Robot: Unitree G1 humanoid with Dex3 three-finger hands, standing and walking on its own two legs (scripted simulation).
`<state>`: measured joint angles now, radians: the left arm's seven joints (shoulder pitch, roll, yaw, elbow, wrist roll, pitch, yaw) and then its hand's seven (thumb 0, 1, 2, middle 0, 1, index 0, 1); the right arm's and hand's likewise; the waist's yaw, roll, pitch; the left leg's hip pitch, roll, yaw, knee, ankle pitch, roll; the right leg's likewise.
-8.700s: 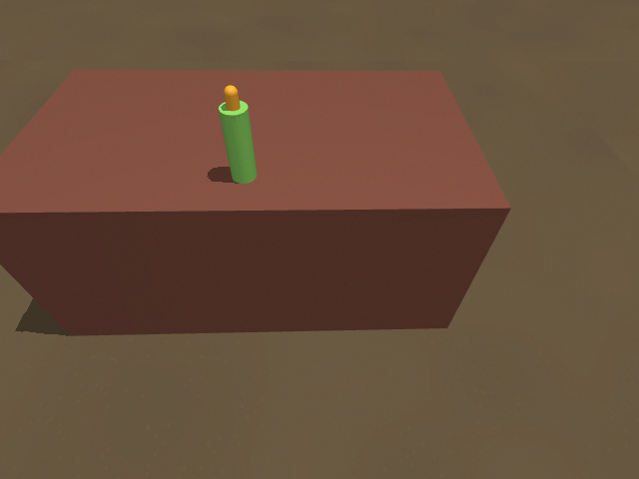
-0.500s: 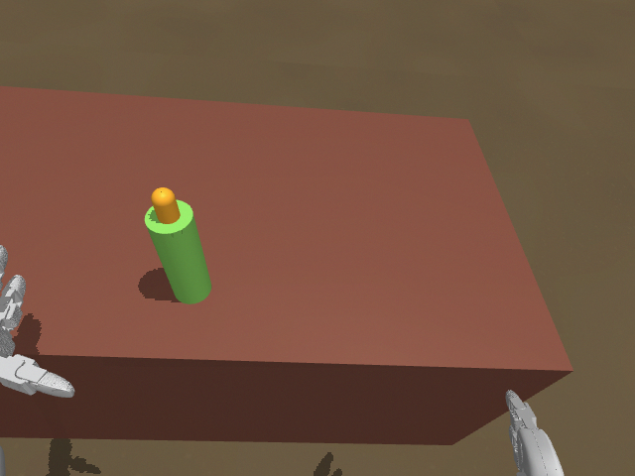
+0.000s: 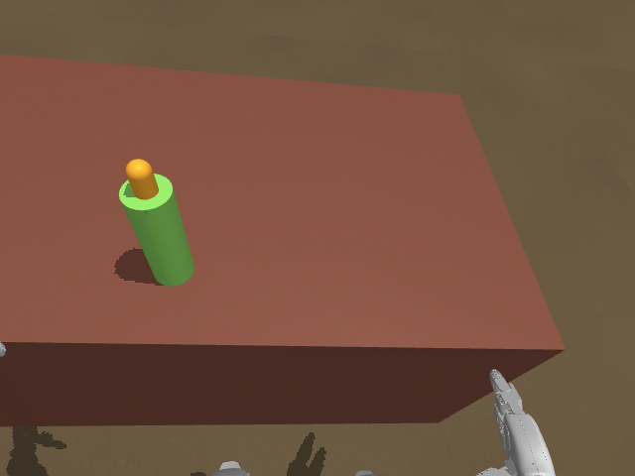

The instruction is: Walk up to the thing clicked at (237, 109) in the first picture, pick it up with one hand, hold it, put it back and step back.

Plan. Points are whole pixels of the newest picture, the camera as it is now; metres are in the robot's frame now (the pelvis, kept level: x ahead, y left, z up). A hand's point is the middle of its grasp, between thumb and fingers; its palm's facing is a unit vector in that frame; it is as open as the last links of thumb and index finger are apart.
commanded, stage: go down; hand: left
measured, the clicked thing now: (158, 225) +0.47 +0.21 +0.00
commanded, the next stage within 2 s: approach in 1.70 s
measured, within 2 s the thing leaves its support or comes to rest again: neither
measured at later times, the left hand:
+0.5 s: hand out of the picture +0.36 +0.39 +0.08, palm faces +0.23 -0.97 +0.01, open 17.7 cm
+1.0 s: hand out of the picture +0.38 +0.41 +0.08, palm faces +0.25 -0.97 +0.02, open 17.7 cm
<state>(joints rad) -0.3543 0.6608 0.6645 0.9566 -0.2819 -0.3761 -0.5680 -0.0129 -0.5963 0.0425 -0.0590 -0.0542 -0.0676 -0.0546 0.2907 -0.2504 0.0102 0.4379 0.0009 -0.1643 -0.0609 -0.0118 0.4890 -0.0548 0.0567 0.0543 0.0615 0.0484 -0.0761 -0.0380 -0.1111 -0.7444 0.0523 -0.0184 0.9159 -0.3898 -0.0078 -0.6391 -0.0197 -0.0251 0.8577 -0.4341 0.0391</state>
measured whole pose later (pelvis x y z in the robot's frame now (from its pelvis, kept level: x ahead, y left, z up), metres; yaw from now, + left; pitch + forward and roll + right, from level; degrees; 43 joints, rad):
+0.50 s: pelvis +0.00 +0.01 -0.01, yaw -1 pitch +16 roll -4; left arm -0.46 0.76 0.71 1.00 -0.24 -0.29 -0.58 -0.01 -0.61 0.05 -0.06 -0.05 -0.06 -0.05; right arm 0.35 -0.26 0.04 0.33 -0.01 -0.19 -0.06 -0.01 0.51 -0.05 0.06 0.05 0.06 0.05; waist -0.10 -0.03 -0.14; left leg -0.86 0.06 -0.03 1.02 -0.43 0.00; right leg -0.74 -0.01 -0.03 0.93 -0.46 0.04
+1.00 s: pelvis +0.00 +0.01 -0.02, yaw -1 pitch +18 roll -4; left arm -0.53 0.86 0.76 1.07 -0.22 -0.26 -0.60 -0.01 -0.61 0.05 -0.06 -0.04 -0.06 -0.05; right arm 0.35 -0.27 0.04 0.30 -0.01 -0.19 -0.08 -0.01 0.51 -0.05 0.06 0.05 0.06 0.05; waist -0.12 -0.03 -0.15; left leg -0.93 0.06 -0.04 1.06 -0.45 0.00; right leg -0.80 -0.01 -0.04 0.97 -0.48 0.05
